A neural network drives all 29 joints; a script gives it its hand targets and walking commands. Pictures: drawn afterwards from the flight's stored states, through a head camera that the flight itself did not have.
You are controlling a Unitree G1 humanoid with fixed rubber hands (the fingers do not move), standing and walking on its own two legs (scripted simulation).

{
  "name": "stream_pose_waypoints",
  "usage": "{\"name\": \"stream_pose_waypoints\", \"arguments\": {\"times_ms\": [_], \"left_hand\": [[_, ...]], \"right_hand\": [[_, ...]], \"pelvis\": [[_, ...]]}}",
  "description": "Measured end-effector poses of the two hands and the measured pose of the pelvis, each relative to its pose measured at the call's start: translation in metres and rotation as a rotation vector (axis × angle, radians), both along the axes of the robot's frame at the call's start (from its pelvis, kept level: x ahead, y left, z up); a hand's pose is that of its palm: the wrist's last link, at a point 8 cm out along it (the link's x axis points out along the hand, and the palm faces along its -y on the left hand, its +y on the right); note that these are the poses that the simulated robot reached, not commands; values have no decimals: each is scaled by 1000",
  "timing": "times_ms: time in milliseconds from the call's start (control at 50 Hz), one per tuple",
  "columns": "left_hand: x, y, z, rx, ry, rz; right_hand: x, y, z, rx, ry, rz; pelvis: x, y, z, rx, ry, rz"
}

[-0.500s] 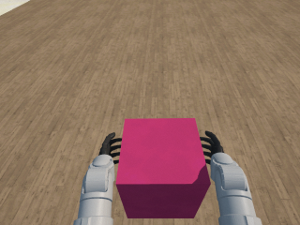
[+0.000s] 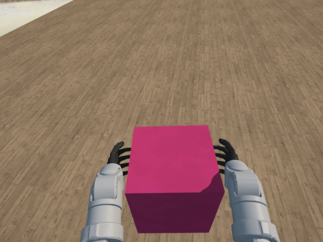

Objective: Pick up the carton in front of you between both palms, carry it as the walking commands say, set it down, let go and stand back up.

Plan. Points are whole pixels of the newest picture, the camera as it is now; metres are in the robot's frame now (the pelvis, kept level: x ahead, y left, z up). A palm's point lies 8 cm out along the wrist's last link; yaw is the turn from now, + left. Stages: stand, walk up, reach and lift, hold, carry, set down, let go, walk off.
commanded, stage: set down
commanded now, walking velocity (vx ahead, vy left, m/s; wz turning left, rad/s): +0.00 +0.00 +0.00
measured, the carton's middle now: (172, 180) +0.31 +0.00 -0.04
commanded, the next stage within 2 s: none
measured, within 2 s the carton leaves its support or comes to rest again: neither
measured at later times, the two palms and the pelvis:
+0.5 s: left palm (127, 181) +0.35 +0.15 -0.13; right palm (216, 182) +0.34 -0.15 -0.13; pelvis -0.04 -0.01 -0.06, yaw +1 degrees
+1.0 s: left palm (137, 186) +0.41 +0.14 -0.27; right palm (210, 190) +0.39 -0.15 -0.27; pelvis -0.04 +0.01 -0.19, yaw +1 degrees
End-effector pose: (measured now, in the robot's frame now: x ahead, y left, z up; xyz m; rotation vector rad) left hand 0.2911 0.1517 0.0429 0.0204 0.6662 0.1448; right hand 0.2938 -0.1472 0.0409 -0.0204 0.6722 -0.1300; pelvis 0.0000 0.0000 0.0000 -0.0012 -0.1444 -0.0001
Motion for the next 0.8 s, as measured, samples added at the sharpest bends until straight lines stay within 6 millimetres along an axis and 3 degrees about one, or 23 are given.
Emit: {"name": "stream_pose_waypoints", "arguments": {"times_ms": [160,260,340,420,560,640,800], "left_hand": [[20,-9,-14,-23,15,-4],[36,-8,-36,-9,34,-14],[46,-5,-71,10,51,-28],[54,-1,-119,24,54,-50],[71,3,-203,12,25,-71],[86,3,-228,-18,-10,-61],[111,-1,-254,-49,-5,-59]], "right_hand": [[15,-9,-12,36,11,-44],[32,-7,-34,28,29,-42],[41,-4,-69,16,47,-35],[45,-1,-118,5,50,-37],[54,3,-201,6,18,-66],[66,3,-225,26,-20,-91],[85,0,-253,41,-17,-120]], "pelvis": [[-21,-12,-12,-1,-8,18],[-29,-16,-20,-3,53,15],[-35,-17,-29,-5,155,17],[-39,-16,-41,-5,284,18],[-41,-8,-78,-11,539,17],[-37,-2,-104,-16,662,16],[-31,9,-143,-16,782,7]]}}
